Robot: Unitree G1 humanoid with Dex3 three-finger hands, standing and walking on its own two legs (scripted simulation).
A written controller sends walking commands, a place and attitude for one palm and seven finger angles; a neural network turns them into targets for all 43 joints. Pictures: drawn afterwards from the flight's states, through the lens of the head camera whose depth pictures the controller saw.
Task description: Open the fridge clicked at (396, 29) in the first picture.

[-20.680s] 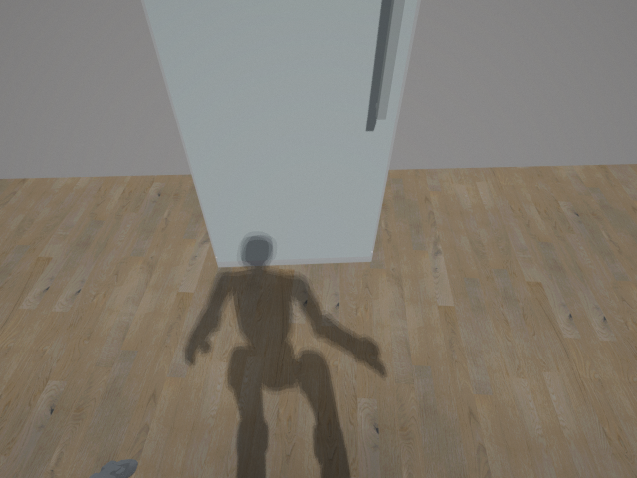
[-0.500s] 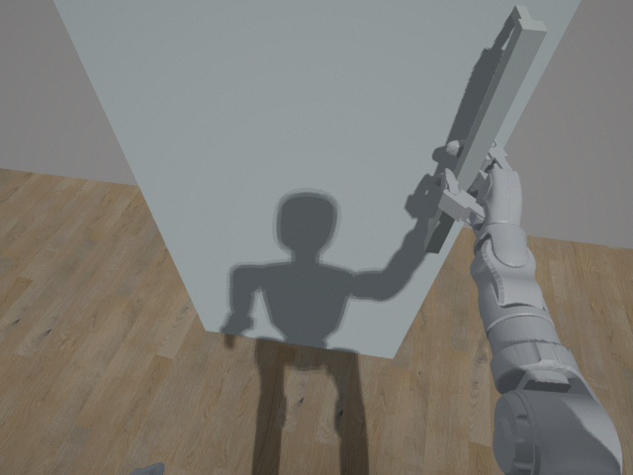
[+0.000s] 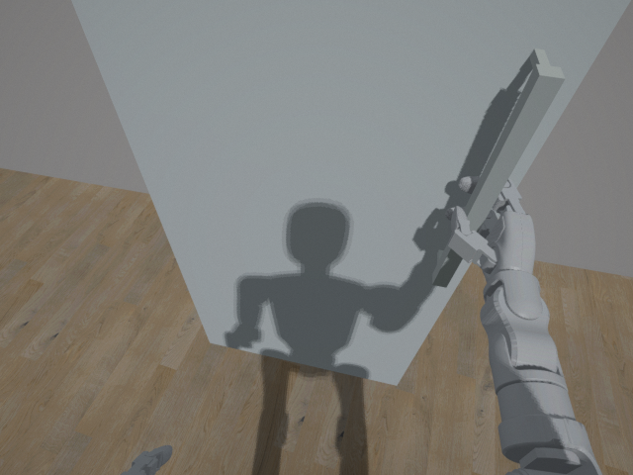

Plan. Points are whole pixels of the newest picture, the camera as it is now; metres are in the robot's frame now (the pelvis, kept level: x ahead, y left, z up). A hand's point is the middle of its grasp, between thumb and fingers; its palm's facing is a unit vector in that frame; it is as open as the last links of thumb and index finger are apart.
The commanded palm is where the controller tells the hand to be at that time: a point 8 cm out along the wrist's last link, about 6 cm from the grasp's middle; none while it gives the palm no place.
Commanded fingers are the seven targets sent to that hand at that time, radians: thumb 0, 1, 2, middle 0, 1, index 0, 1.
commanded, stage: pull the door a little, standing still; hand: right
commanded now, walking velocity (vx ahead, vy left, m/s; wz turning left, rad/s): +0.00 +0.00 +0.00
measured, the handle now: (478, 193) +0.46 -0.15 +0.13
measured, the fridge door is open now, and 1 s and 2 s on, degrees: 1 25 53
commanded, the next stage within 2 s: walk backward, drawing the door open in 0.30 s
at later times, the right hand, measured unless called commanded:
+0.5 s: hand (449, 291) +0.32 -0.10 +0.12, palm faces -0.01 +1.00 -0.09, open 6.3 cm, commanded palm +0.28 -0.15 +0.12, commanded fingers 0.00 -0.90 -0.90 0.45 1.40 0.45 1.40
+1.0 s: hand (397, 383) +0.21 -0.04 +0.11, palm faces +0.01 +0.99 -0.12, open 6.5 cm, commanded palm +0.17 -0.09 +0.12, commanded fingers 0.00 -0.90 -0.90 0.45 1.40 0.45 1.40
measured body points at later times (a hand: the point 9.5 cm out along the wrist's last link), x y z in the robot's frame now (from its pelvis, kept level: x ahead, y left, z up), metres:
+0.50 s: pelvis +0.02 +0.01 +0.01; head +0.03 +0.03 +0.46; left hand +0.21 +0.21 -0.09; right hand +0.31 -0.15 +0.12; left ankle -0.06 +0.12 -0.73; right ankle -0.05 -0.13 -0.72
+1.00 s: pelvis -0.05 +0.06 -0.01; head -0.01 +0.08 +0.44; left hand +0.13 +0.27 -0.12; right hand +0.20 -0.09 +0.12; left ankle -0.06 +0.12 -0.73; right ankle -0.06 -0.11 -0.73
